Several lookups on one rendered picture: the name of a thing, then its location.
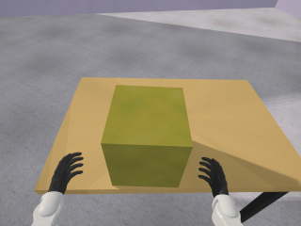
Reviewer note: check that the left robot hand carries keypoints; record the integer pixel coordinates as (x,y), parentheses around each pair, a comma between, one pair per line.
(63,174)

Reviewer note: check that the right robot forearm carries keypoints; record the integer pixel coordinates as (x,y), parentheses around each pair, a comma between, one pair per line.
(224,211)

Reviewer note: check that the table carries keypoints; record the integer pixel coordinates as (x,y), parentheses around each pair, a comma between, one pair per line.
(228,122)

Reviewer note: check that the left robot forearm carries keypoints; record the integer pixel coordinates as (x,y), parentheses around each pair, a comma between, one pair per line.
(50,211)

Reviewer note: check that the carton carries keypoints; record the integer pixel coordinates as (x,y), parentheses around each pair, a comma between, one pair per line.
(146,139)

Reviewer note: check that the right robot hand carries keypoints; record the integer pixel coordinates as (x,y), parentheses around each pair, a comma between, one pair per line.
(217,180)

